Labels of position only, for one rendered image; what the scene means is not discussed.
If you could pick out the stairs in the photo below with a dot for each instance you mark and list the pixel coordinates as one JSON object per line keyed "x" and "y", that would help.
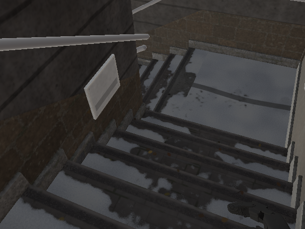
{"x": 155, "y": 77}
{"x": 163, "y": 172}

